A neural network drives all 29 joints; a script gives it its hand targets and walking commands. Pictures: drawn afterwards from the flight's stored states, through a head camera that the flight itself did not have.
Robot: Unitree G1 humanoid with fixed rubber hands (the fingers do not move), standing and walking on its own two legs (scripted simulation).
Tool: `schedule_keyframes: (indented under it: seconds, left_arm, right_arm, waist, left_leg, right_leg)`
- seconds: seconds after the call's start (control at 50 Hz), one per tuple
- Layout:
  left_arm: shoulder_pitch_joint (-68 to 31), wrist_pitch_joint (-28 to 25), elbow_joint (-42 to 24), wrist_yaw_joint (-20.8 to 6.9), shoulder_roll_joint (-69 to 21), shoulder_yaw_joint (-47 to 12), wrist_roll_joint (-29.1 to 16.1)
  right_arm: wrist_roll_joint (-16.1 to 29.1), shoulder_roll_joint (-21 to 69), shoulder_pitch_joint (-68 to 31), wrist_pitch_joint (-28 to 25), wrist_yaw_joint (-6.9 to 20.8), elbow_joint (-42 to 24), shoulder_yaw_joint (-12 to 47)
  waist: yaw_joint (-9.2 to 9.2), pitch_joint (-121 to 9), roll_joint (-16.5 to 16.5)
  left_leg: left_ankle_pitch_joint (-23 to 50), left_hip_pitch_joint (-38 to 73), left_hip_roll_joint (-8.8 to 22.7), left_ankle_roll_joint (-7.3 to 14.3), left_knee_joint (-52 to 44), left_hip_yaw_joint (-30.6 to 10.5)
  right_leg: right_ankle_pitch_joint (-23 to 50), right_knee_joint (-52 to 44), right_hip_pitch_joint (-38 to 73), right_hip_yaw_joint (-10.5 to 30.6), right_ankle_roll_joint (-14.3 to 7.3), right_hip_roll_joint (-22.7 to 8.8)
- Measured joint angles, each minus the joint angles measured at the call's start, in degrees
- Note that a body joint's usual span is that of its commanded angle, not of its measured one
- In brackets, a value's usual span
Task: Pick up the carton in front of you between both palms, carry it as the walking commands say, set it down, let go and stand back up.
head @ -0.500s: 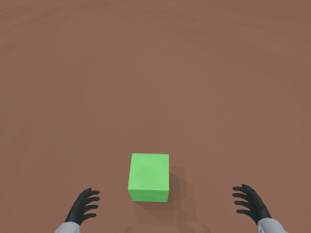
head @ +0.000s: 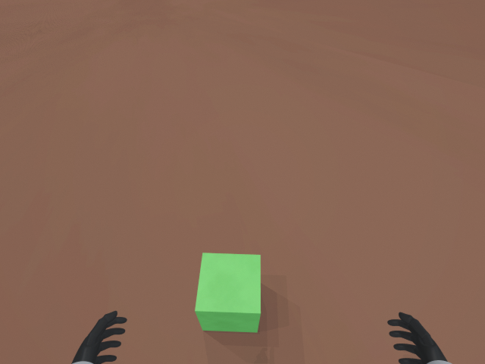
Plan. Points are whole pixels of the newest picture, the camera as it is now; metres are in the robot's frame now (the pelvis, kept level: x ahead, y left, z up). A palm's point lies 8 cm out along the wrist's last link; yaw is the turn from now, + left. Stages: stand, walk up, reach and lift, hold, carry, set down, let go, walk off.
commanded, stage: stand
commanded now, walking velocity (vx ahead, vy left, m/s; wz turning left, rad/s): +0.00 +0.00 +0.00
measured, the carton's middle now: (230, 293) +0.44 +0.07 -0.64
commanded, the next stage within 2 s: none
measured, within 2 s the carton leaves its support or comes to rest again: neither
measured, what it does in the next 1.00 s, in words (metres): stands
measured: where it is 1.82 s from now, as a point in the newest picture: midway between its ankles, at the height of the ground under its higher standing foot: outside the picture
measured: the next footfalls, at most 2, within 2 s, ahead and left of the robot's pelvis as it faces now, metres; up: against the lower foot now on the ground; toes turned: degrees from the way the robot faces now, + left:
none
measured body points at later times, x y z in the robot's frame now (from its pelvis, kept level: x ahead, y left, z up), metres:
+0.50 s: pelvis +0.01 +0.00 +0.00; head +0.02 +0.01 +0.45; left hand +0.15 +0.29 -0.10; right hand +0.14 -0.29 -0.10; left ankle +0.02 +0.12 -0.73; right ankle -0.08 -0.12 -0.73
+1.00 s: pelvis -0.01 +0.01 +0.01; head -0.01 +0.02 +0.46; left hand +0.10 +0.31 -0.11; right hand +0.10 -0.30 -0.10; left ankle +0.02 +0.12 -0.73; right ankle -0.08 -0.12 -0.73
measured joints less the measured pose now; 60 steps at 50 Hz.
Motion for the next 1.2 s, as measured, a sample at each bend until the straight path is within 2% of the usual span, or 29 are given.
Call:
schedule_keyframes:
  seconds: [0.44, 1.2]
  left_arm:
    - [-1.24, -2.42, 7.52, 1.61, 1.38, -0.87, -0.54]
    - [-2.27, -3.56, 19.61, 1.02, 3.04, -1.83, -0.85]
  right_arm:
    - [0.13, -1.62, -2.07, -2.04, -1.46, 7.36, 0.46]
    - [1.01, -4.20, -3.27, -2.18, -1.01, 17.18, 0.87]
  waist:
    - [-0.48, 0.06, 0.48]
    - [-0.75, 0.85, 1.49]
  left_leg:
    - [-1.40, 1.51, 0.43, 0.31, 0.17, 0.87]
    - [3.55, 4.08, 0.34, 0.83, -5.02, 0.60]
  right_leg:
    - [0.11, -1.91, 2.09, 0.94, 0.16, 0.17]
    - [4.82, -6.78, 4.51, 0.68, 0.73, -0.03]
